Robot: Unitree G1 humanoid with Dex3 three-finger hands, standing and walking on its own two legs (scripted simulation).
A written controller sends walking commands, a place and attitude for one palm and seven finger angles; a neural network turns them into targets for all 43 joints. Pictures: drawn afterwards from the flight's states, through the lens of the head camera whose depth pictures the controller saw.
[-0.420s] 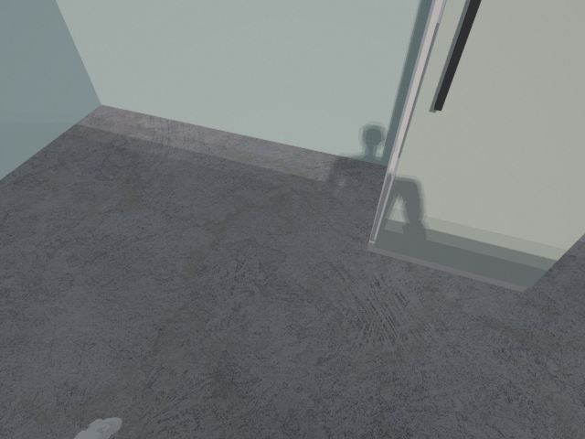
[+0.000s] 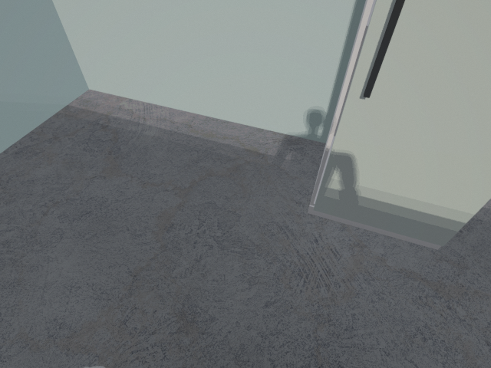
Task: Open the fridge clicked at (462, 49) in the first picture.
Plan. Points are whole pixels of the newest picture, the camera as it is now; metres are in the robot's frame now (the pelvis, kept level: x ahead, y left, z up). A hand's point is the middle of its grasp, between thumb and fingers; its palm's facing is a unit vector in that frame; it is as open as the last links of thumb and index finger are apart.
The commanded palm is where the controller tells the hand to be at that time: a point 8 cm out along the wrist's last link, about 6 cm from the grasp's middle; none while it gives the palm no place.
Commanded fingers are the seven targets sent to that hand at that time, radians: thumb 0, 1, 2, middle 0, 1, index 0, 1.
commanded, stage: stand and wait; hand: left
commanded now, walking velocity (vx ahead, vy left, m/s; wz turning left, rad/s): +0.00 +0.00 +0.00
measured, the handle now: (388, 31) +0.90 -0.32 +0.17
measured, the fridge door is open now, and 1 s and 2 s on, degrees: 0 0 0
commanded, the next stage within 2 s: look at it before walking up in 0.58 s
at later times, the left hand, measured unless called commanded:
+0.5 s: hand out of the picture +0.06 +0.24 -0.15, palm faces -0.02 -0.94 -0.34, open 7.4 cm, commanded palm none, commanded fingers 0.00 0.90 0.90 -0.20 -0.30 -0.20 -0.30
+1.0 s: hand out of the picture +0.06 +0.24 -0.15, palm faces -0.02 -0.94 -0.34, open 7.4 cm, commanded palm none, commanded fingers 0.00 0.90 0.90 -0.20 -0.30 -0.20 -0.30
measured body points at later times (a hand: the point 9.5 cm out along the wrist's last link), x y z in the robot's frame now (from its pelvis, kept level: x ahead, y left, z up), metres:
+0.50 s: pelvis -0.02 -0.01 +0.00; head -0.02 -0.01 +0.45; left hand +0.06 +0.29 -0.12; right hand +0.06 -0.30 -0.13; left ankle -0.01 +0.12 -0.74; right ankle -0.01 -0.13 -0.74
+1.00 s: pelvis -0.01 +0.00 +0.00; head +0.00 -0.01 +0.45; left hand +0.06 +0.29 -0.13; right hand +0.07 -0.30 -0.13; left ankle -0.01 +0.12 -0.74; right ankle -0.01 -0.13 -0.74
